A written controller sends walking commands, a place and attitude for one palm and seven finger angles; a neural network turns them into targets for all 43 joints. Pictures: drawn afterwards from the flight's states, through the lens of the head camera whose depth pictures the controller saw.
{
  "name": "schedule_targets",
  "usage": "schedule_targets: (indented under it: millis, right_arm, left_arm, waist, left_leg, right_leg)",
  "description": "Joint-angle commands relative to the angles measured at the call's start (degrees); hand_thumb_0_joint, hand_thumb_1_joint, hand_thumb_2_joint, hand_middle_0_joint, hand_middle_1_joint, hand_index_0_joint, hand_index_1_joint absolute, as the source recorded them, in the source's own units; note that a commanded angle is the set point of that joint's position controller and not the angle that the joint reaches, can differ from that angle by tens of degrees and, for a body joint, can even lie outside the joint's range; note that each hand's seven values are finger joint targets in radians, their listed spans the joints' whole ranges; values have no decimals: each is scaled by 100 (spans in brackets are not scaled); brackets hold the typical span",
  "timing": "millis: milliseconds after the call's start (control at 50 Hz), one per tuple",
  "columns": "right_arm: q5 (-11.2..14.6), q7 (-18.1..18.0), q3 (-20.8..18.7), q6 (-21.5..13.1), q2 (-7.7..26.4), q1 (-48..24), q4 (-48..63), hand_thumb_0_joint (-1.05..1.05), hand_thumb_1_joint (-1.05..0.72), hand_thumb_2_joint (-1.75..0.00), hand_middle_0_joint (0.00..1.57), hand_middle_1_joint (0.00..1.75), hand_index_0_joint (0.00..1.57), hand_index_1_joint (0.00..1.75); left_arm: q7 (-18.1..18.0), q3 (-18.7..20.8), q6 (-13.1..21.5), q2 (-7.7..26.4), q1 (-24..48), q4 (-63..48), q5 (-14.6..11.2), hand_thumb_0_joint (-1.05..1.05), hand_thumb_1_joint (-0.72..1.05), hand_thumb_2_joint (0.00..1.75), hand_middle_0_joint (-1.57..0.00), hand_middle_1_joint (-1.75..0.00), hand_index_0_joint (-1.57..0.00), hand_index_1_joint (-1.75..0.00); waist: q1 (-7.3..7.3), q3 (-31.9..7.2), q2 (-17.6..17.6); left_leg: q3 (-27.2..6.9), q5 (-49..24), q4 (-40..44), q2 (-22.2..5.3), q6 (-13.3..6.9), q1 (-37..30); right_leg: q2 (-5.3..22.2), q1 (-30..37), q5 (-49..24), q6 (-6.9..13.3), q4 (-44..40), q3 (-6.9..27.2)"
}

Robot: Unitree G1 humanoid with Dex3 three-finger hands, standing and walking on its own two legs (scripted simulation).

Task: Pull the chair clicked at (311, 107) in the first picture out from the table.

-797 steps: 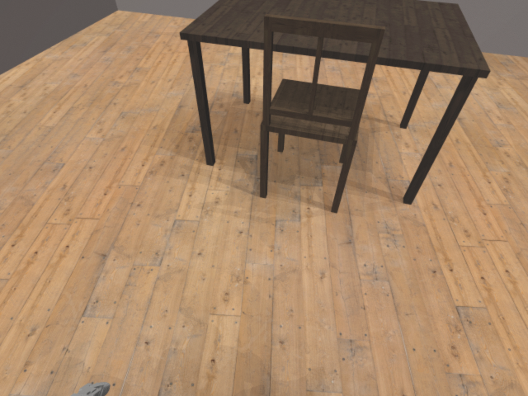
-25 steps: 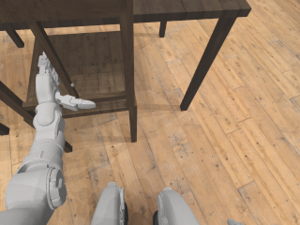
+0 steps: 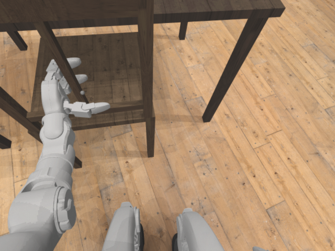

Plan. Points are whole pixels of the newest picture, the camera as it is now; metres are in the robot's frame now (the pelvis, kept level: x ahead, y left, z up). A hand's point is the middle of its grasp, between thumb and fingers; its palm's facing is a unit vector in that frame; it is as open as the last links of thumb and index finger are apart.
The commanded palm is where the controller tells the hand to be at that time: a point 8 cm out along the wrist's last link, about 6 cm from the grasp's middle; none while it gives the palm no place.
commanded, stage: hook a spindle and tug to test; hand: left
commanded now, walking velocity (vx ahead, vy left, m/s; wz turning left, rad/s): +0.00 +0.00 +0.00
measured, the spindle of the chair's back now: (69, 75) +0.51 +0.22 +0.05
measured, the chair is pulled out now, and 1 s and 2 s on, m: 0.00 0.04 0.16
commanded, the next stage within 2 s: step backward, pulling the chair out in 0.98 s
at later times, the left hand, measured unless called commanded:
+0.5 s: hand (83, 91) +0.48 +0.19 +0.04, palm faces +0.19 -0.98 -0.01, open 5.3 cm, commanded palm +0.44 +0.22 +0.04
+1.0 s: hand (85, 103) +0.45 +0.18 +0.04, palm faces +0.17 -0.99 -0.02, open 5.3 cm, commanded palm +0.41 +0.22 +0.04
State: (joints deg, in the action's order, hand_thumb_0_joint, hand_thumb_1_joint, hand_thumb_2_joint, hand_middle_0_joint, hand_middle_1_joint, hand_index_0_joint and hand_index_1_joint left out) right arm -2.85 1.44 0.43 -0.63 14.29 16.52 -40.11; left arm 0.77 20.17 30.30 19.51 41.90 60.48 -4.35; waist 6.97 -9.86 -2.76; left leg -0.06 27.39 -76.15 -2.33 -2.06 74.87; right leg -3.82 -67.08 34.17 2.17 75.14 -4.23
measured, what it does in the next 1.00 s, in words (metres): stands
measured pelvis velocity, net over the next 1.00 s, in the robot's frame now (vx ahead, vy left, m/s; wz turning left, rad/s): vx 0.02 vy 0.00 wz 0.00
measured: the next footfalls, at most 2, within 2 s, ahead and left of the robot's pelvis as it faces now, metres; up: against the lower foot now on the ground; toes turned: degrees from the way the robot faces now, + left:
none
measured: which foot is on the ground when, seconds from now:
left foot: down 0.00-1.00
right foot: down 0.00-1.00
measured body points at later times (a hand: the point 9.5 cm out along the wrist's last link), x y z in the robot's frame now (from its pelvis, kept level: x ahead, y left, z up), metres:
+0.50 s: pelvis +0.02 +0.00 +0.01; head +0.15 +0.02 +0.44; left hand +0.46 +0.24 +0.04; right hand +0.07 -0.26 -0.11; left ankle +0.07 +0.10 -0.60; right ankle +0.01 -0.10 -0.60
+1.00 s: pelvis +0.02 +0.00 +0.01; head +0.14 +0.01 +0.45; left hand +0.43 +0.23 +0.04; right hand +0.11 -0.26 -0.11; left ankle +0.07 +0.10 -0.60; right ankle +0.01 -0.10 -0.60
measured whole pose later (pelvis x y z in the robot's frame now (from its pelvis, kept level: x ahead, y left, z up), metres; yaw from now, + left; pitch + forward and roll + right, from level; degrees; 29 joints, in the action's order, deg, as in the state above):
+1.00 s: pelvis +0.02 +0.00 +0.01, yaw +0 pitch +25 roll -3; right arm -1.9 2.1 -0.3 0.0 13.5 14.5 -38.0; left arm 0.0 15.6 29.2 13.9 28.1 46.5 -6.5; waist 5.0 -10.8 -2.2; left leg 0.9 28.8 -73.4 -2.2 -2.0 69.3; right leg -3.9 -61.9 35.2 2.0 72.3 -2.9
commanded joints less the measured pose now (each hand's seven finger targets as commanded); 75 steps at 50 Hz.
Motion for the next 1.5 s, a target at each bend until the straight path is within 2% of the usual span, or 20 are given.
schedule_targets:
  millis: [0,120,260,560,620,640,720,760,900,940,1040,1060,1080,1100,1120,1180,1220,1300,1400,1480]
  right_arm:
    - [23,-27,-383,-129,998,755,319,0,-90,-90,20,30,20,30]
    - [6,13,-374,-111,972,731,274,0,-90,-90,20,30,20,30]
    - [-9,26,-391,-75,967,784,264,0,-90,-90,20,30,20,30]
    - [83,64,-417,-3,898,616,498,0,-90,-90,20,30,20,30]
    - [85,74,-439,-1,900,589,528,0,-90,-90,20,30,20,30]
    - [80,81,-445,-15,908,579,558,0,-90,-90,20,30,20,30]
    - [111,94,-442,-21,845,507,603,0,-90,-90,20,30,20,30]
    - [114,82,-443,-33,862,483,586,0,-90,-90,20,30,20,30]
    - [108,22,-422,-89,840,370,585,0,-90,-90,20,30,20,30]
    - [111,7,-421,-113,853,381,604,0,-90,-90,20,30,20,30]
    - [111,-25,-425,-176,861,360,596,0,-90,-90,20,30,20,30]
    - [132,-27,-416,-193,822,322,611,0,-90,-90,20,30,20,30]
    - [457,-196,-488,273,1114,608,950,0,-90,-90,20,30,20,30]
    - [542,-339,-405,401,894,619,1129,0,-90,-90,20,30,20,30]
    - [573,-421,-382,438,827,610,1157,0,-90,-90,20,30,20,30]
    - [577,-548,-326,651,860,453,1049,0,-90,-90,20,30,20,30]
    - [568,-587,-286,726,877,449,950,0,-90,-90,20,30,20,30]
    - [501,-662,-280,735,894,490,786,0,-90,-90,20,30,20,30]
    - [434,-663,-336,704,894,444,614,0,-90,-90,20,30,20,30]
    - [409,-663,-379,610,890,290,605,0,-90,-90,20,30,20,30]
  left_arm:
    - [75,-197,441,760,2266,-1408,3,0,17,59,-50,-145,-50,-145]
    - [-10,-286,525,718,2216,-1404,93,0,51,73,-50,-145,-50,-145]
    - [17,-141,588,779,1934,-1297,77,0,90,90,-50,-145,-50,-145]
    - [52,-311,381,440,755,-2054,-70,0,90,90,-50,-145,-50,-145]
    - [11,-272,363,454,471,-2223,-97,0,90,90,-50,-145,-50,-145]
    - [12,-273,365,440,380,-2316,-106,0,90,90,-50,-145,-50,-145]
    - [9,-476,333,182,53,-2533,-146,0,90,90,-50,-145,-50,-145]
    - [-14,-388,331,291,-5,-2563,-153,0,90,90,-50,-145,-50,-145]
    - [-14,-386,368,281,87,-2551,-161,0,90,90,-50,-145,-50,-145]
    - [-11,-416,369,292,145,-2645,-150,0,90,90,-50,-145,-50,-145]
    - [-19,-461,350,261,322,-2675,-148,0,90,90,-50,-145,-50,-145]
    - [-36,-741,388,84,886,-3117,-145,0,90,90,-50,-145,-50,-145]
    - [-562,95,-429,2476,1291,-3491,462,0,90,90,-50,-145,-50,-145]
    - [-705,-407,-888,1744,1210,-3628,393,0,90,90,-50,-145,-50,-145]
    - [-755,-705,-1160,1276,956,-3665,341,0,90,90,-50,-145,-50,-145]
    - [-821,-1103,-1862,730,-30,-2421,382,0,90,90,-50,-145,-50,-145]
    - [-873,-1219,-2067,703,-22,-1815,420,0,90,90,-50,-145,-50,-145]
    - [-946,-1197,-1877,792,567,-1465,438,0,90,90,-50,-145,-50,-145]
    - [-868,-1432,-1737,469,743,-1118,405,0,90,90,-50,-145,-50,-145]
    - [-749,-1539,-1690,273,637,-1125,314,0,90,90,-50,-145,-50,-145]
  waist:
    - [138,-3075,-513]
    - [139,-2750,-588]
    - [114,-2928,-487]
    - [-102,-2871,-501]
    - [-136,-2926,-281]
    - [-169,-3029,-462]
    - [-183,-2878,-328]
    - [-208,-2809,-330]
    - [-167,-2611,-123]
    - [-187,-2707,-353]
    - [-184,-2771,-347]
    - [-92,-3005,-577]
    - [-450,-3878,-713]
    - [-243,-3428,-828]
    - [-164,-3177,-574]
    - [-134,-2305,-101]
    - [-82,-1778,35]
    - [-97,-1847,-652]
    - [-136,-1715,-1178]
    - [-179,-1678,-1062]
  left_leg:
    - [-553,-1715,823,92,146,-3557]
    - [-547,-1522,881,88,143,-3500]
    - [-491,-1968,799,99,149,-3532]
    - [-413,-2484,887,75,206,-3733]
    - [-381,-2595,886,90,193,-3691]
    - [-356,-2699,854,100,196,-3766]
    - [-339,-2701,910,96,209,-3775]
    - [-350,-2655,921,94,216,-3748]
    - [-292,-2176,876,149,164,-3351]
    - [-307,-2303,879,148,183,-3496]
    - [-354,-2211,897,144,198,-3575]
    - [-386,-2288,934,125,208,-3896]
    - [-277,-2075,1933,-39,32,-5429]
    - [-190,-2268,2181,65,-43,-5527]
    - [-181,-2430,2266,47,-67,-5428]
    - [-353,-2624,2652,-148,-31,-5003]
    - [-311,-2458,2901,-201,-43,-4805]
    - [-396,-3616,3235,-315,-17,-5648]
    - [-726,-4510,3639,-536,-18,-6505]
    - [-963,-4412,4047,-716,-62,-6726]
  right_leg:
    - [-63,337,-1803,-30,-1156,246]
    - [-75,207,-1610,-17,-1221,255]
    - [-73,429,-2066,-26,-1150,261]
    - [-72,690,-2509,-27,-1149,236]
    - [-80,917,-2706,-42,-1164,258]
    - [-78,909,-2786,-39,-1146,284]
    - [-77,974,-2799,-47,-1192,255]
    - [-74,936,-2760,-41,-1183,254]
    - [-36,988,-2596,-73,-1189,333]
    - [-32,942,-2637,-49,-1151,327]
    - [-28,855,-2471,-36,-1149,302]
    - [-17,814,-2466,-43,-1189,303]
    - [310,2805,-2701,-17,-2354,824]
    - [281,3080,-3303,-62,-2714,758]
    - [313,3218,-3697,-122,-2787,708]
    - [391,3296,-3897,-236,-2906,651]
    - [429,3470,-3929,-355,-3231,692]
    - [413,3560,-4237,-416,-3536,670]
    - [209,3298,-3279,-342,-3788,536]
    - [84,3341,-2481,-305,-3838,486]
